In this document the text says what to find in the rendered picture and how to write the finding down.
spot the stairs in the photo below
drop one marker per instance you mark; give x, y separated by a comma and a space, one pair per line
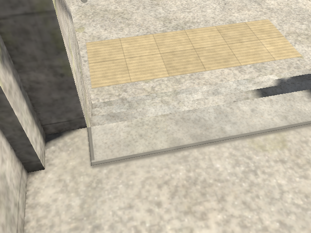
174, 101

